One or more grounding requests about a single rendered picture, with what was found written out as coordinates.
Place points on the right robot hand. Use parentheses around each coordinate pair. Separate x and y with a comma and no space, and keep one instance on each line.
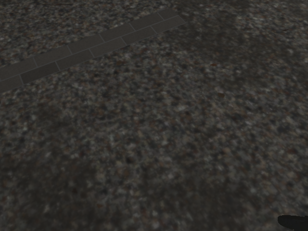
(294,222)

